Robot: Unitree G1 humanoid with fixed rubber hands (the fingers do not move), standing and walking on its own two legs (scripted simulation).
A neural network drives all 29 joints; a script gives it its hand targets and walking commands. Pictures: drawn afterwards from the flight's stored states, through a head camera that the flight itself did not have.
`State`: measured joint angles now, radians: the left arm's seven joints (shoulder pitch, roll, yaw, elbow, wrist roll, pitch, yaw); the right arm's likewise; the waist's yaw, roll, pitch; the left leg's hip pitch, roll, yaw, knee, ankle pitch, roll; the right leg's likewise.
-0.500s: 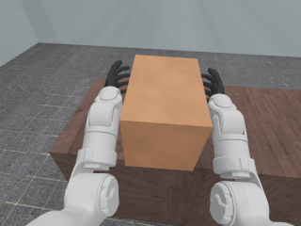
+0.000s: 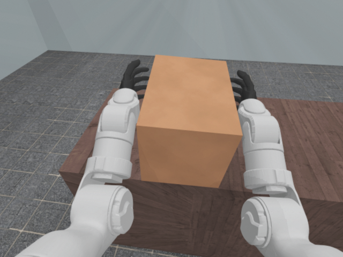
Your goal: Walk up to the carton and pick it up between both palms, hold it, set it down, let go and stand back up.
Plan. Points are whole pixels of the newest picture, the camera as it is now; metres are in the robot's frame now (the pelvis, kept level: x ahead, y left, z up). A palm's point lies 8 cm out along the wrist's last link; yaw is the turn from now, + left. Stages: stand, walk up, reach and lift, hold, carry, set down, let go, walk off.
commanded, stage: hold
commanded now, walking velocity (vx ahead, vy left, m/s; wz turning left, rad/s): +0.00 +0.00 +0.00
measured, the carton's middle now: (185, 118) +0.38 -0.01 +0.18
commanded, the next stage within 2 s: none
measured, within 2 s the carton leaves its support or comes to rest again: neither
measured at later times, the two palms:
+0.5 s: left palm (121, 104) +0.38 +0.13 +0.21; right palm (237, 114) +0.37 -0.13 +0.19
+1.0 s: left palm (113, 105) +0.36 +0.15 +0.22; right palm (235, 109) +0.37 -0.12 +0.21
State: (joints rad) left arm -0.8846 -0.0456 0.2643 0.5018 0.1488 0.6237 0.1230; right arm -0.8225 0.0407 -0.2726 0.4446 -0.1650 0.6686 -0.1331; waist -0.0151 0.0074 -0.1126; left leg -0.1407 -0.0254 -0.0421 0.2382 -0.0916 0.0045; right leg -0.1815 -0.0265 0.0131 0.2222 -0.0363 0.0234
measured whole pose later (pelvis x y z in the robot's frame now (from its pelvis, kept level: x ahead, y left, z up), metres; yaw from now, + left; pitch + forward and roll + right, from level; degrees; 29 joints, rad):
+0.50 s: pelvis -0.01 +0.00 +0.00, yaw +1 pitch -1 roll +0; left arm -0.81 -0.02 0.21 0.33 0.09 0.65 0.13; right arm -0.75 0.07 -0.23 0.31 -0.13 0.67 -0.17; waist -0.01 0.00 -0.04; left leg -0.17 -0.04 -0.05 0.25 -0.08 0.01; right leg -0.20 -0.03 0.02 0.23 -0.02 0.03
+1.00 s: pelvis +0.01 +0.00 +0.00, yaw +1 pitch -6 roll +0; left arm -0.74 -0.06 0.25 0.33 0.17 0.72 0.09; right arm -0.73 0.09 -0.24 0.36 -0.18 0.74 -0.12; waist 0.01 -0.01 -0.06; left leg 0.00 -0.02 -0.06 0.18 -0.08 0.00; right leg -0.03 -0.01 0.02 0.16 -0.03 0.01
